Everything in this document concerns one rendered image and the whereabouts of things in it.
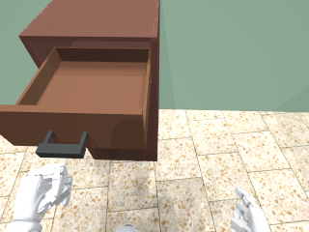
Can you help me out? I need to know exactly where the drawer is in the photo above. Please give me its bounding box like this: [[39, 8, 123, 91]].
[[0, 46, 152, 150]]

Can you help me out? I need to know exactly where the handle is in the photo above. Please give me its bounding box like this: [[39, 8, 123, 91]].
[[35, 130, 88, 159]]

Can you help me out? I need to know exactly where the robot left forearm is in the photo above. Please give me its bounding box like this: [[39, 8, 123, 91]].
[[5, 219, 42, 232]]

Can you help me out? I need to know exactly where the right robot hand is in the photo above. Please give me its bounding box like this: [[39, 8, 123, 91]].
[[231, 187, 270, 232]]

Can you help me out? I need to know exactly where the left robot hand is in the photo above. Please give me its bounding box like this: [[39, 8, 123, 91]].
[[13, 163, 73, 223]]

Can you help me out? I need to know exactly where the cabinet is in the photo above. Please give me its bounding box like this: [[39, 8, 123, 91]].
[[18, 0, 160, 161]]

